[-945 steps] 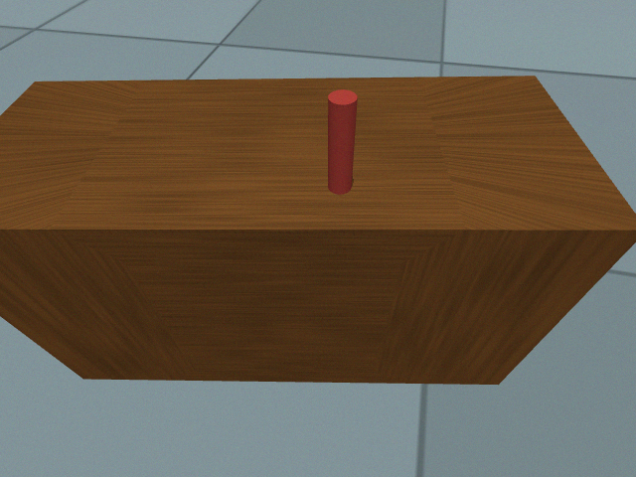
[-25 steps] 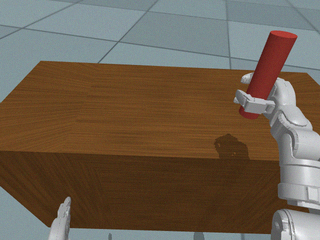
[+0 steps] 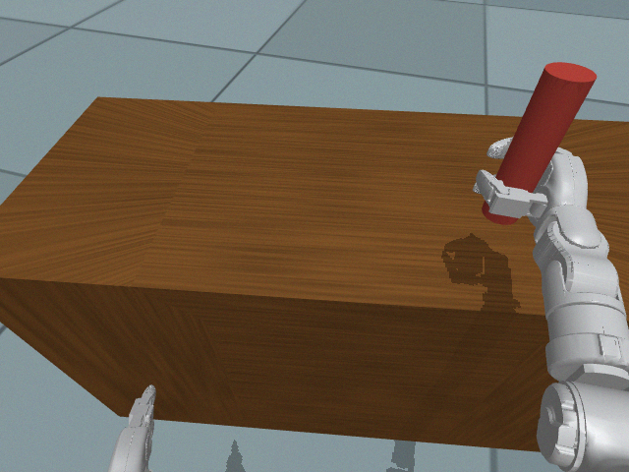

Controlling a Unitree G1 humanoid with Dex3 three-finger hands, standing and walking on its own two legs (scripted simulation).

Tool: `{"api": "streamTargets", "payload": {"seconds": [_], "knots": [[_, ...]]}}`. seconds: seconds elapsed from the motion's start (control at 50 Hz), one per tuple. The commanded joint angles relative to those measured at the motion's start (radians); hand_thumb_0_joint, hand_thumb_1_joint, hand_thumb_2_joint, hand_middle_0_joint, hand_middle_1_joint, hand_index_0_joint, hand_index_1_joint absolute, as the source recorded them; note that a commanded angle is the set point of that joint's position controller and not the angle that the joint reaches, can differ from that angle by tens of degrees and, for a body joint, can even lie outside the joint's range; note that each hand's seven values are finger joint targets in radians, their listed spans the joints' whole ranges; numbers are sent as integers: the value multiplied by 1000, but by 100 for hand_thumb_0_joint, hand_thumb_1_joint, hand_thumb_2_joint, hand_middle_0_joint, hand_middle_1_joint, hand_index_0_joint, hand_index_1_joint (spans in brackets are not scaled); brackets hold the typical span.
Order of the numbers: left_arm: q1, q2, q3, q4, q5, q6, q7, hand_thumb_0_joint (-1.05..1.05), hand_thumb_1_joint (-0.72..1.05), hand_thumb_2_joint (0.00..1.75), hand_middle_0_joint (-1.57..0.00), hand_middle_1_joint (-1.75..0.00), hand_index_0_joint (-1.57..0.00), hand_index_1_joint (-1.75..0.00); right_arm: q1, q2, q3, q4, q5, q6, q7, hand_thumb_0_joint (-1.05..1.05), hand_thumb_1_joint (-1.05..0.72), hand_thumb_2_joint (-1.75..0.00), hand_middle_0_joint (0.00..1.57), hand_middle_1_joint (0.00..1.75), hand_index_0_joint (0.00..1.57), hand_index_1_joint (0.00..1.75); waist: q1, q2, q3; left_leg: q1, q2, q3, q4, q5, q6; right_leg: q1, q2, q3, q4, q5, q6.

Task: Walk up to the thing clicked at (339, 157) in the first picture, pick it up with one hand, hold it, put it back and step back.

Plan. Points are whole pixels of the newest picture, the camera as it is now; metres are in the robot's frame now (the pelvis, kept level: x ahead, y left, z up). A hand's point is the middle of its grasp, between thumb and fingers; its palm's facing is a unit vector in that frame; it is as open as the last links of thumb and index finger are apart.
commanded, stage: crouch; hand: right
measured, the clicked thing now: (529, 153) +0.43 -0.21 +0.21
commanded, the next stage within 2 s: lower in 0.32 s
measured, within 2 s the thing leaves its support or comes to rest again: rests again in 1.70 s
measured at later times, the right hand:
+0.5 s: hand (497, 184) +0.45 -0.20 +0.14, palm faces +0.16 +0.99 +0.01, open 6.1 cm
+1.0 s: hand (480, 215) +0.46 -0.20 +0.08, palm faces +0.16 +0.99 +0.01, open 6.1 cm
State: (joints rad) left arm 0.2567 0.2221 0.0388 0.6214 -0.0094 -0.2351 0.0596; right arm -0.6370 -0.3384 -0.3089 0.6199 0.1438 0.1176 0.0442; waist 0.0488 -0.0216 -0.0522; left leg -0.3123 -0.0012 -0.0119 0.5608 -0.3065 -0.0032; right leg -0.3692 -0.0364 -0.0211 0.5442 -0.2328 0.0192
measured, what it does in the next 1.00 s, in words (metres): stands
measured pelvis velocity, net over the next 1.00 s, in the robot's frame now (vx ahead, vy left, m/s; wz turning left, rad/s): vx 0.00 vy -0.01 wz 0.02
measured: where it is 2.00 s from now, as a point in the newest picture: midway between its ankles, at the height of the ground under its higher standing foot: outside the picture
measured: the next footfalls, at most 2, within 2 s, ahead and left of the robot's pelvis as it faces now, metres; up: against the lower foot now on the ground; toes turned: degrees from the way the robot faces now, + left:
none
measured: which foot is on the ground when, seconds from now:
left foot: down 0.00-1.00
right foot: down 0.00-1.00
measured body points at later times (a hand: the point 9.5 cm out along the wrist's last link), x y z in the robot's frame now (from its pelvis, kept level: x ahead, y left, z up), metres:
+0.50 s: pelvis +0.01 -0.01 +0.00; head +0.03 -0.01 +0.45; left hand +0.16 +0.26 -0.07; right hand +0.44 -0.26 +0.15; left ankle -0.01 +0.12 -0.73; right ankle +0.03 -0.13 -0.73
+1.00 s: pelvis +0.00 -0.01 -0.02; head +0.05 -0.03 +0.43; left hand +0.14 +0.26 -0.08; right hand +0.44 -0.26 +0.08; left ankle -0.01 +0.12 -0.73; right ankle +0.03 -0.13 -0.73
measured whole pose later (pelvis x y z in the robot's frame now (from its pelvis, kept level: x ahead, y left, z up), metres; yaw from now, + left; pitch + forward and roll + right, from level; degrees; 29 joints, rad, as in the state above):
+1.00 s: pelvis +0.00 -0.01 -0.02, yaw +1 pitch +10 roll +1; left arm 0.26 0.22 0.04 0.49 0.01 -0.13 0.04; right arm -0.67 -0.36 -0.34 0.93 0.12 -0.22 0.05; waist 0.11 0.00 -0.09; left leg -0.50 -0.01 -0.02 0.68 -0.35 -0.02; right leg -0.58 -0.05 -0.03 0.71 -0.31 0.01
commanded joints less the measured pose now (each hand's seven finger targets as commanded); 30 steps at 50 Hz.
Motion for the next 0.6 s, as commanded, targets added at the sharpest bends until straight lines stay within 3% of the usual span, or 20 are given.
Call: {"api": "streamTargets", "payload": {"seconds": [0.0,0.02,0.06,0.08,0.1,0.12,0.16,0.18,0.22,0.26,0.28,0.32,0.34,0.36,0.4,0.42,0.46,0.48,0.56,0.58], "knots": [[-98,146,61,-191,-6,-43,18,0,-54,5,-6,-6,-6,-5,-543,-239,-34,-249,20,-130,12,0,-60,-128,136,138,136,138,3,-22,-384,12,-15,29,-63,329,-6,272,17,1,-19,256,-32],[-105,165,81,-187,-5,-35,22,0,-54,5,-6,-5,-6,-5,-540,-269,-53,-218,17,-137,10,0,-60,-128,137,139,137,139,0,-12,-374,19,-12,26,-68,331,-8,253,21,-2,-17,248,-35],[-91,149,70,-202,-7,-28,19,0,-54,5,-6,-5,-6,-5,-549,-262,-47,-225,16,-150,11,0,-60,-128,136,138,136,138,2,-28,-387,26,-12,26,-66,341,-8,255,21,-3,-16,256,-34],[-51,119,48,-140,-7,-14,15,0,-54,5,-6,-5,-6,-5,-490,-239,-42,-135,14,-149,12,0,-59,-128,137,139,137,139,4,-15,-324,4,-12,26,-70,325,-8,225,23,-4,-17,235,-37],[-72,91,24,-167,-9,-12,11,0,-54,5,-6,-5,-6,-5,-501,-216,-27,-179,18,-166,18,0,-58,-128,137,140,137,140,-3,-7,-333,11,-14,27,-65,339,-9,226,21,-4,-18,252,-36],[-107,117,40,-226,-10,-14,14,0,-54,4,-6,-5,-6,-5,-536,-245,-39,-198,16,-177,19,0,-60,-129,138,140,138,140,2,-22,-390,18,-14,25,-63,349,-8,256,18,-3,-11,270,-34],[-44,112,43,-133,-6,10,9,0,-55,5,-6,-5,-6,-5,-488,-255,-48,-129,15,-181,18,0,-59,-129,137,140,138,140,-5,-27,-306,0,-15,27,-66,324,-6,207,21,-6,-20,241,-34],[-86,133,55,-209,-8,6,8,0,-53,4,-6,-5,-6,-5,-545,-248,-37,-195,18,-192,22,0,-58,-130,137,140,138,140,4,-45,-372,-1,-15,21,-66,334,-4,245,19,-7,-19,253,-33],[-43,130,69,-128,-9,22,7,0,-55,5,-6,-5,-6,-5,-496,-267,-56,-117,18,-196,21,0,-59,-129,136,139,137,139,7,-23,-302,-13,-15,22,-70,308,-7,198,22,-9,-20,211,-38],[-104,177,92,-244,-9,18,13,0,-55,5,-6,-5,-5,-5,-572,-276,-48,-204,18,-218,23,0,-59,-128,136,139,137,139,17,-21,-416,16,-14,18,-58,354,-9,253,20,-6,-8,258,-38],[-69,156,81,-183,-9,25,12,0,-55,5,-6,-5,-6,-5,-513,-261,-46,-104,15,-212,23,0,-59,-129,137,139,137,139,18,-20,-360,-14,-19,26,-57,337,-7,241,15,-4,-4,260,-35],[-99,138,56,-266,-12,26,10,0,-54,5,-6,-5,-6,-5,-554,-234,-24,-172,22,-236,27,0,-59,-128,136,138,136,138,16,-10,-380,-8,-21,28,-58,329,-5,249,13,-2,-7,254,-33],[-93,150,74,-238,-12,28,14,0,-55,5,-6,-5,-5,-5,-576,-259,-36,-179,21,-244,27,0,-58,-126,134,136,134,136,16,-24,-414,-5,-18,23,-54,345,-7,261,15,-5,3,265,-34],[-37,142,76,-176,-11,37,16,0,-55,6,-6,-5,-5,-5,-532,-269,-50,-114,18,-238,26,0,-59,-127,135,137,135,137,15,-24,-365,-21,-19,27,-56,334,-7,248,15,-6,-2,256,-34],[-112,152,71,-273,-12,30,15,0,-55,5,-6,-5,-5,-5,-569,-262,-43,-159,24,-250,26,0,-59,-127,135,137,135,137,17,-16,-408,6,-15,19,-53,362,-10,245,20,-8,4,267,-37],[-76,174,101,-216,-11,36,18,0,-56,6,-5,-5,-5,-6,-548,-279,-57,-114,20,-246,25,0,-60,-127,135,138,136,138,20,-11,-382,-8,-15,20,-53,360,-12,232,20,-9,6,262,-38],[-44,139,68,-213,-12,42,8,0,-56,6,-5,-5,-5,-6,-463,-216,-33,-19,19,-243,30,0,-60,-128,135,138,136,138,19,1,-320,-24,-17,23,-55,342,-10,197,19,-8,1,248,-38],[-39,148,86,-197,-13,47,7,0,-56,6,-5,-5,-5,-5,-444,-203,-29,9,18,-247,35,0,-59,-126,134,137,135,137,29,0,-320,-41,-15,18,-53,349,-12,192,20,-10,9,252,-42],[-63,140,74,-202,-9,55,-1,0,-56,6,-5,-5,-5,-5,-507,-253,-52,-37,11,-293,37,0,-58,-128,136,139,136,139,17,-10,-344,-40,-12,11,-39,332,-12,166,21,-12,20,227,-41],[-75,158,86,-263,-9,49,1,0,-55,6,-5,-5,-5,-5,-516,-236,-49,-31,14,-302,38,0,-57,-128,136,139,137,139,38,13,-394,-36,-16,12,-30,352,-13,194,16,-8,31,250,-42]]}}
